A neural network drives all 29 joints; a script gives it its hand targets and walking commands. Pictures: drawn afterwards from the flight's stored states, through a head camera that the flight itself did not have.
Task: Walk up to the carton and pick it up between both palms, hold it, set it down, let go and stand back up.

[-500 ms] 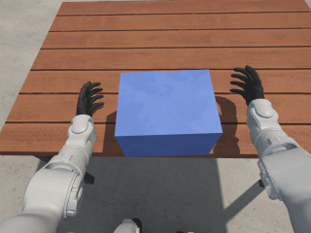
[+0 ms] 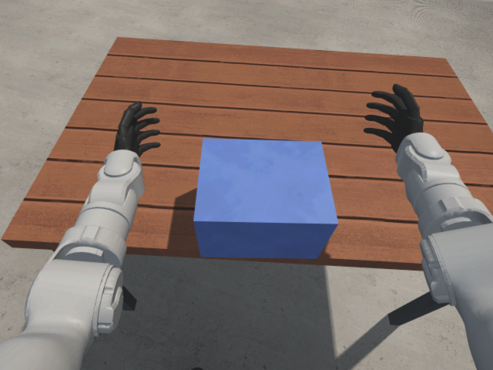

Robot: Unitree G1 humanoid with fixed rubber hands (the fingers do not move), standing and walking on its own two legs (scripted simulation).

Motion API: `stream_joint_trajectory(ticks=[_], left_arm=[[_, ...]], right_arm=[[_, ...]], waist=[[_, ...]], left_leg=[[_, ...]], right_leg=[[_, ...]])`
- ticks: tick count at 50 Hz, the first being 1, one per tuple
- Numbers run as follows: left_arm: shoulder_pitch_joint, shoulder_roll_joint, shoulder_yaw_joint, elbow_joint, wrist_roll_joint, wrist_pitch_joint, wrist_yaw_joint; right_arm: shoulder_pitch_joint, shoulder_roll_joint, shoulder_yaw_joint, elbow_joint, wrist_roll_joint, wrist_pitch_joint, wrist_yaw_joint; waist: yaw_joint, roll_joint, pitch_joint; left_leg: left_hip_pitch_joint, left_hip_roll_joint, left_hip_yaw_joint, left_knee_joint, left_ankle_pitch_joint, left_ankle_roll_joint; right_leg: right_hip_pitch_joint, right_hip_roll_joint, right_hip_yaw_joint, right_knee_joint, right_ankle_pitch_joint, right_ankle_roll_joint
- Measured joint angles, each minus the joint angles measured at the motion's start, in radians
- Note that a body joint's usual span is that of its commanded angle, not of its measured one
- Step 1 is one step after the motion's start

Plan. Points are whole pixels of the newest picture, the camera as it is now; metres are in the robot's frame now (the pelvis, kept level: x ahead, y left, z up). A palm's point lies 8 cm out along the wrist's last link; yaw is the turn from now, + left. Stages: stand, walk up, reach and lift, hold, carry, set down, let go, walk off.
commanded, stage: set down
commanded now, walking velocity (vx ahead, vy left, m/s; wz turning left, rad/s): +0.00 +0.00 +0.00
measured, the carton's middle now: (260, 199) +0.42 +0.02 -0.01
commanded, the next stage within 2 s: none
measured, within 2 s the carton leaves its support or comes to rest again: neither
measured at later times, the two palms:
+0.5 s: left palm (131, 166) +0.39 +0.23 +0.10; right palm (414, 162) +0.44 -0.21 +0.12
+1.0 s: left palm (130, 207) +0.33 +0.22 +0.07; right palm (421, 214) +0.37 -0.23 +0.08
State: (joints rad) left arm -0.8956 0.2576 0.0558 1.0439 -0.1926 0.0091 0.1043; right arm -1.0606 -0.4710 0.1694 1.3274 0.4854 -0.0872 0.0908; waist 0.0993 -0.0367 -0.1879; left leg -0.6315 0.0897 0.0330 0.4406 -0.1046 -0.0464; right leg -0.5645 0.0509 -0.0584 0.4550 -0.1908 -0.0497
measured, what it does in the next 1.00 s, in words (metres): stands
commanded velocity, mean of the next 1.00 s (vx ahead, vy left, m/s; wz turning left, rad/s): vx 0.00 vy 0.00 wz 0.00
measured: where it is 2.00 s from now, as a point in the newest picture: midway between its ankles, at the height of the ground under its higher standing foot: outside the picture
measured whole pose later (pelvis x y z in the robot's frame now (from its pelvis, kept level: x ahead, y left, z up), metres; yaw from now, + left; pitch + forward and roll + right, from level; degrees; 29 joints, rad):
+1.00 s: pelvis +0.01 +0.00 +0.01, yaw +0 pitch +4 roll +0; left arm -0.28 0.14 0.11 0.38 -0.08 0.16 0.10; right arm -0.42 -0.42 0.06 0.75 0.39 -0.07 0.13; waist 0.04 -0.02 -0.05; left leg -0.29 0.07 0.06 0.32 -0.10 -0.04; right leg -0.23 0.03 -0.04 0.36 -0.20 -0.04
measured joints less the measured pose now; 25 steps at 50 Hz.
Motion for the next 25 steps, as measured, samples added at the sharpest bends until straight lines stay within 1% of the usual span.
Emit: stream_joint_trajectory(ticks=[3,5,8,10,15,17,20,23,25], left_arm=[[-0.015,0.012,-0.025,0.011,-0.019,0.023,0.010],[-0.018,0.014,-0.039,-0.004,-0.025,0.038,0.019],[-0.003,0.010,-0.037,-0.070,-0.018,0.062,0.032],[0.001,0.008,-0.034,-0.110,-0.006,0.087,0.036],[0.015,-0.010,0.006,-0.198,0.044,0.170,0.024],[0.055,-0.023,0.028,-0.255,0.075,0.195,0.008],[0.143,-0.042,0.046,-0.339,0.099,0.215,-0.009],[0.238,-0.055,0.040,-0.409,0.100,0.218,-0.008],[0.292,-0.062,0.032,-0.442,0.094,0.215,0.003]], right_arm=[[-0.015,-0.002,0.007,0.020,0.015,0.027,0.015],[-0.014,-0.003,-0.001,0.010,0.014,0.039,0.022],[0.004,-0.001,-0.020,-0.042,0.006,0.044,0.025],[0.003,0.000,-0.026,-0.054,0.004,0.051,0.025],[0.022,-0.013,-0.030,-0.087,-0.002,0.082,0.021],[0.063,-0.018,-0.029,-0.128,-0.006,0.082,0.017],[0.146,-0.017,-0.037,-0.205,-0.019,0.076,0.014],[0.228,-0.009,-0.060,-0.270,-0.037,0.069,0.022],[0.275,-0.004,-0.075,-0.303,-0.050,0.067,0.032]], waist=[[-0.010,-0.008,0.010],[-0.014,-0.010,0.008],[-0.018,-0.005,-0.001],[-0.021,0.002,0.000],[-0.017,0.016,0.036],[-0.019,0.022,0.064],[-0.026,0.025,0.086],[-0.039,0.027,0.097],[-0.043,0.026,0.100]], left_leg=[[0.010,-0.001,-0.003,-0.003,0.002,0.000],[0.005,-0.001,-0.005,-0.003,0.004,0.000],[-0.003,0.001,-0.007,0.001,0.003,0.000],[0.001,0.001,-0.008,0.001,0.001,0.001],[0.066,-0.004,-0.001,-0.027,0.006,0.008],[0.115,-0.008,0.002,-0.050,0.011,0.011],[0.171,-0.014,0.006,-0.074,0.014,0.015],[0.199,-0.019,0.006,-0.079,0.010,0.016],[0.206,-0.020,0.008,-0.075,0.005,0.016]], right_leg=[[0.011,-0.001,-0.003,-0.003,0.001,0.000],[0.010,-0.001,-0.005,-0.008,0.004,0.000],[0.010,0.002,-0.006,-0.021,0.012,0.002],[0.018,0.003,-0.007,-0.030,0.016,0.004],[0.084,-0.001,0.000,-0.064,0.026,0.010],[0.134,-0.004,0.002,-0.088,0.032,0.013],[0.187,-0.010,0.005,-0.107,0.033,0.016],[0.214,-0.014,0.005,-0.108,0.026,0.017],[0.218,-0.015,0.006,-0.101,0.020,0.016]])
